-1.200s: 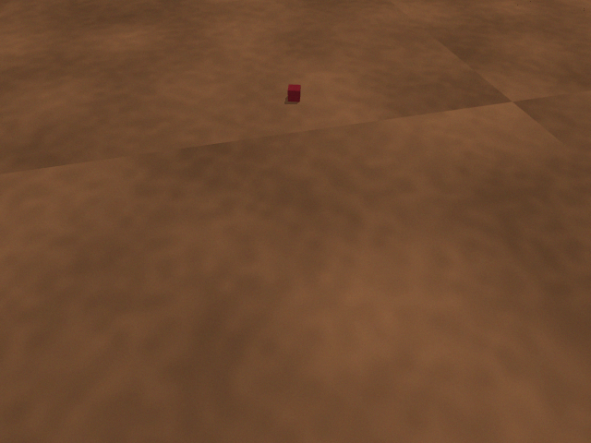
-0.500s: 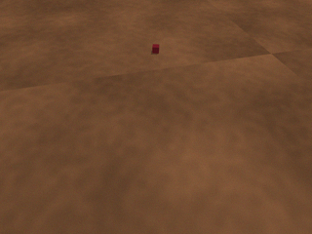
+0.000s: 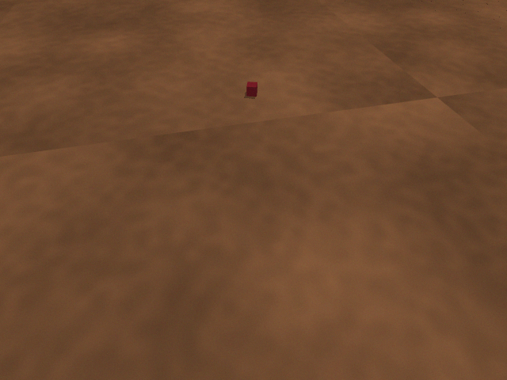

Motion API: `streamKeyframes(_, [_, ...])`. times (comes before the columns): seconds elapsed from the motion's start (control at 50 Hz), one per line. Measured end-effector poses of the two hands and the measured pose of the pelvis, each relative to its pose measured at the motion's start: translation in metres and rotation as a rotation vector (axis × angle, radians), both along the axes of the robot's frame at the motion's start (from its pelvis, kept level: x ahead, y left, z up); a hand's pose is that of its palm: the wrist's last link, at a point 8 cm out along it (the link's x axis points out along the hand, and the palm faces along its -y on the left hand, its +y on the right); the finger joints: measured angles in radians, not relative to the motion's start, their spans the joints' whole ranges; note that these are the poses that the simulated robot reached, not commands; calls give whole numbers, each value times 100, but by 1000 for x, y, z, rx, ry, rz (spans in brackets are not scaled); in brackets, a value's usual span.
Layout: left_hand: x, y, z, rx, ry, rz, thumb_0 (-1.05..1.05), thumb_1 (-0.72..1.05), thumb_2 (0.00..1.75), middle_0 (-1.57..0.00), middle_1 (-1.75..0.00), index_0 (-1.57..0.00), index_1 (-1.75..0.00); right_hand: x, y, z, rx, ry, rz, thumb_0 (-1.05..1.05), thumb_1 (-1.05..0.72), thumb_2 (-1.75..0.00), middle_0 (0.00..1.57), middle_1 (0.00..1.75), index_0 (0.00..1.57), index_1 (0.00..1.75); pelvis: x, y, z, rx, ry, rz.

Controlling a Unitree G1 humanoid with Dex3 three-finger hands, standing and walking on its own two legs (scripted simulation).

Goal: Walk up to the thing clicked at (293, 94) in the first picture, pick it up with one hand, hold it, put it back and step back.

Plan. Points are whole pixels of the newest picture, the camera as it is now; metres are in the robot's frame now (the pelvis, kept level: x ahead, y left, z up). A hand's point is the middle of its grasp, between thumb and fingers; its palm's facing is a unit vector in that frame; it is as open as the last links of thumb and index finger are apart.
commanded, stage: walk up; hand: left
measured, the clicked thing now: (252, 89) +2.21 +0.08 -0.74
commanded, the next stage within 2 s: none
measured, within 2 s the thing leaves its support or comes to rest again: neither
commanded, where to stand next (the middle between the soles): +1.81 -0.13 m, yaw -4 degrees
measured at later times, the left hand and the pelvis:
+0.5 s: hand (140, 351) +0.20 +0.21 -0.14, palm faces +0.00 -0.92 -0.40, open 7.4 cm; pelvis +0.17 -0.08 +0.00, yaw -1 degrees
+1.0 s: hand (189, 188) +0.60 +0.20 -0.13, palm faces -0.15 -0.92 -0.36, open 7.4 cm; pelvis +0.49 -0.07 -0.01, yaw -3 degrees
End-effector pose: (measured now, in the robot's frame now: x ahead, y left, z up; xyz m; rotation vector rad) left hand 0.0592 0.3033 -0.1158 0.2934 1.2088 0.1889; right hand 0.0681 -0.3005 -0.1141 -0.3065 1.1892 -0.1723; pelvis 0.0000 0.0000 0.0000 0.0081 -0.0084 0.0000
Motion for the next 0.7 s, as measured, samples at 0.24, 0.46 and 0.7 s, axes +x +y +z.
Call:
streamKeyframes(0.24, [98, -13, 24, 107, -85, -115, 1, 90, 89, -20, -30, -20, -30, 12, -90, -12, -45, 5, -104, 1, -90, -90, 20, 30, 20, 30, 62, -50, -17, 5, -22, -61])
streamKeyframes(0.46, [126, -45, 26, 92, -43, -10, 0, 90, 89, -21, -30, -20, -30, 168, -101, 8, 3, -93, 14, 1, -90, -90, 20, 30, 20, 30, 153, -75, -2, -34, -33, -28])
streamKeyframes(0.7, [254, -32, -29, 30, 55, 30, 1, 90, 89, -21, -30, -20, -30, 370, -65, 7, -45, -175, 116, 1, -90, -90, 20, 30, 20, 30, 307, -53, -30, -6, -15, -10])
